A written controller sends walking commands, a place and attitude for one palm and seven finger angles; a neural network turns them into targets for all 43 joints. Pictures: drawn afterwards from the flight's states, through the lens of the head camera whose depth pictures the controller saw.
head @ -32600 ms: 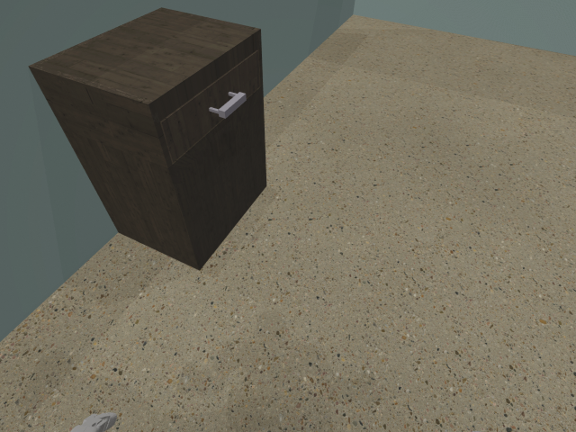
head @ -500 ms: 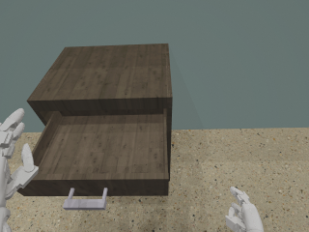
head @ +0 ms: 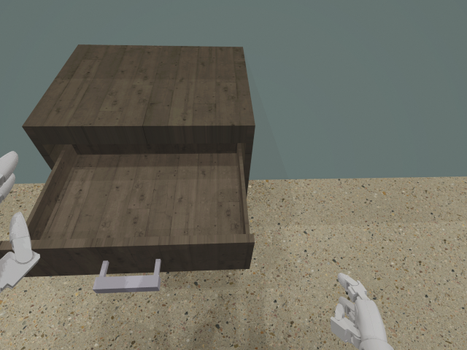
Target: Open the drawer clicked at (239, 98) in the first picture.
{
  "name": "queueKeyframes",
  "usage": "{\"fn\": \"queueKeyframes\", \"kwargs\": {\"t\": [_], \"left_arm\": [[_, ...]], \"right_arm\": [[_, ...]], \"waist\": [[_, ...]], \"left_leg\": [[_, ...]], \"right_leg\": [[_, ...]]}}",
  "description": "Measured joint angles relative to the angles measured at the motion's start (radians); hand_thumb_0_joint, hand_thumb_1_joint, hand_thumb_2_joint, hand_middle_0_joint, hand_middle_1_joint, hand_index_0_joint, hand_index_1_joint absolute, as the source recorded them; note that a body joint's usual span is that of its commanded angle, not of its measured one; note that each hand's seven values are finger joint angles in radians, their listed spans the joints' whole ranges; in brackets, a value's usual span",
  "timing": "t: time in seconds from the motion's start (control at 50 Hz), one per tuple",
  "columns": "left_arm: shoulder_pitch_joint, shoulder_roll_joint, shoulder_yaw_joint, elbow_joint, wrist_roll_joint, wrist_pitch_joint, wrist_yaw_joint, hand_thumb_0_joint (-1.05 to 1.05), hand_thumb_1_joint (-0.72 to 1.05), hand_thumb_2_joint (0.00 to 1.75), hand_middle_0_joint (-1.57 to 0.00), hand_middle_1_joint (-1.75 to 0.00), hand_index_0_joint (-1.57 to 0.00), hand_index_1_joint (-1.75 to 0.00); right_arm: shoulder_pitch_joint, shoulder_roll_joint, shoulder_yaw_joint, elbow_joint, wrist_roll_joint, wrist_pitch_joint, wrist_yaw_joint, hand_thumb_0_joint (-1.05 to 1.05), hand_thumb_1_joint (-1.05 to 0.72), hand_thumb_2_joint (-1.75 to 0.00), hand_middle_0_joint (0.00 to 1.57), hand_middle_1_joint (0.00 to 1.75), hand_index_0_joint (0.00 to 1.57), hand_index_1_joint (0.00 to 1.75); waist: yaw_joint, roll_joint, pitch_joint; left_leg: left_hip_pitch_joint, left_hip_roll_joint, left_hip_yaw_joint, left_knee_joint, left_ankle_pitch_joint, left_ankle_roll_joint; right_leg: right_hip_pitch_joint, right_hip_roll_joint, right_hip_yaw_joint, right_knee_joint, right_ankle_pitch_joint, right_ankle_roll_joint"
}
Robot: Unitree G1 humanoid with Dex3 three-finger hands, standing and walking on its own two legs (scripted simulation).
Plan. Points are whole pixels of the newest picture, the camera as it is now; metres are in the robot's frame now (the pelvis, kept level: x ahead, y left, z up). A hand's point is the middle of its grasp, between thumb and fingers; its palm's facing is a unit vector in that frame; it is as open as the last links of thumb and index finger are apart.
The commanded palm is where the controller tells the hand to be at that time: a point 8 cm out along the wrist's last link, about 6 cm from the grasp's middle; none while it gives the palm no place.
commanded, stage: step back with the hand held close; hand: left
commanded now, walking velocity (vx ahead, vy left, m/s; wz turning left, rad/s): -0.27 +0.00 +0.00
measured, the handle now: (129, 274) +0.29 +0.24 -0.13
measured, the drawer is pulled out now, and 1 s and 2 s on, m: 0.30 0.30 0.30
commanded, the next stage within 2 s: stop stepping back and stand still in 0.52 s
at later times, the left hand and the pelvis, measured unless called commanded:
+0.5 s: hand (23, 347) +0.10 +0.21 +0.17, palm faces +0.31 -0.81 -0.49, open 7.4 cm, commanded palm +0.04 +0.25 +0.18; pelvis -0.10 -0.03 +0.00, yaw -2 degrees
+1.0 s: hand out of the picture -0.02 +0.18 +0.17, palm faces +0.37 -0.81 -0.46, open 7.4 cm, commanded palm -0.08 +0.22 +0.18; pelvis -0.20 -0.06 +0.00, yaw +1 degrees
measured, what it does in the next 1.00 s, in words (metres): walks backwards: right foot, then left foot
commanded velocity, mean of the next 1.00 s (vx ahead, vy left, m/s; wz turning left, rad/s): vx -0.14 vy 0.03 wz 0.00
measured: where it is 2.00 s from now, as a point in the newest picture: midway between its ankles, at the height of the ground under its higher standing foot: outside the picture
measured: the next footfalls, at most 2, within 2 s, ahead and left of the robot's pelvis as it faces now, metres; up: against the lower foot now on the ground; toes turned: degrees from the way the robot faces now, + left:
right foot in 0.52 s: -0.15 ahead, -0.15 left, +0.00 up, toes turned -1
left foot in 0.88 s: -0.20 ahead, +0.05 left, +0.00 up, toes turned +4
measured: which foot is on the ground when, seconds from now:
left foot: down 0.00-0.60, up 0.62-0.86, down 0.88-1.00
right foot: down 0.00-0.30, up 0.32-0.50, down 0.52-1.00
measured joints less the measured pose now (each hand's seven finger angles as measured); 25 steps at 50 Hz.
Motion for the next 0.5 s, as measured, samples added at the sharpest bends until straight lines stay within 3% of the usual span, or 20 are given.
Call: {"fn": "queueKeyframes", "kwargs": {"t": [0.04,0.14,0.22,0.26,0.3,0.36,0.42,0.5], "left_arm": [[-0.004,-0.029,-0.015,0.022,-0.004,0.011,0.003,0.01,0.89,0.9,-0.21,-0.3,-0.21,-0.3],[-0.02,-0.069,-0.067,0.044,-0.015,0.034,-0.003,0.02,0.89,0.9,-0.2,-0.3,-0.21,-0.3],[-0.023,-0.061,-0.082,0.043,-0.017,0.022,-0.019,0.02,0.89,0.9,-0.21,-0.3,-0.21,-0.3],[-0.021,-0.046,-0.068,0.038,-0.017,0.017,-0.022,0.02,0.89,0.9,-0.21,-0.3,-0.21,-0.3],[-0.026,-0.026,-0.051,0.024,-0.017,0.01,-0.018,0.02,0.88,0.9,-0.21,-0.3,-0.21,-0.3],[-0.047,0.009,-0.014,0.016,-0.012,0.001,-0.012,0.02,0.89,0.9,-0.21,-0.3,-0.21,-0.3],[-0.033,0.022,0.013,-0.004,-0.017,-0.006,-0.01,0.02,0.89,0.9,-0.21,-0.3,-0.21,-0.3],[-0.017,0.022,0.025,-0.039,-0.027,-0.018,-0.018,0.02,0.89,0.9,-0.2,-0.3,-0.21,-0.3]], "right_arm": [[-0.005,0.002,0.008,0.01,-0.002,-0.004,-0.003,0.02,-0.91,-0.9,0.2,0.3,0.2,0.3],[0.008,-0.015,0.012,0.031,0.011,0.001,-0.007,0.02,-0.9,-0.9,0.2,0.3,0.2,0.3],[0.036,-0.029,-0.006,0.064,0.033,0.022,-0.002,0.02,-0.91,-0.9,0.2,0.3,0.2,0.3],[0.05,-0.037,-0.007,0.069,0.036,0.033,-0.006,0.02,-0.91,-0.9,0.2,0.3,0.2,0.3],[0.057,-0.052,-0.011,0.063,0.037,0.033,-0.013,0.02,-0.91,-0.9,0.2,0.3,0.2,0.3],[0.034,-0.042,-0.026,0.067,0.03,0.02,-0.011,0.02,-0.91,-0.9,0.2,0.3,0.2,0.3],[0.02,-0.026,-0.03,0.054,0.019,-0.01,0.001,0.02,-0.91,-0.9,0.2,0.3,0.2,0.3],[-0.014,0.0,-0.018,0.051,0.024,-0.037,0.024,0.02,-0.91,-0.9,0.2,0.3,0.2,0.3]], "waist": [[0.01,0.024,0.001],[0.005,0.074,0.023],[0.003,0.031,0.022],[-0.005,0.005,0.016],[-0.017,0.0,0.02],[-0.005,-0.036,0.05],[-0.002,-0.023,0.046],[0.014,-0.01,0.043]], "left_leg": [[-0.021,0.016,0.002,0.02,0.0,-0.006],[-0.066,0.047,-0.038,0.067,-0.006,-0.03],[-0.086,0.033,-0.029,0.247,-0.149,-0.042],[-0.036,0.046,-0.013,0.18,-0.145,-0.042],[0.017,0.066,-0.011,0.027,-0.044,-0.036],[0.001,0.052,0.012,0.007,0.005,-0.037],[-0.029,0.074,0.019,-0.007,0.021,-0.043],[-0.065,0.11,0.041,-0.01,0.05,-0.061]], "right_leg": [[0.013,0.007,-0.005,-0.028,0.04,-0.007],[0.01,0.043,-0.043,-0.062,0.082,-0.033],[-0.006,0.022,-0.046,-0.051,0.092,-0.04],[-0.016,0.011,-0.049,-0.054,0.101,-0.036],[-0.039,0.008,-0.064,-0.042,0.107,-0.029],[-0.085,-0.004,-0.03,0.045,0.017,0.0],[-0.101,0.005,-0.011,0.159,-0.086,0.012],[-0.014,-0.01,-0.007,0.077,-0.031,0.025]]}}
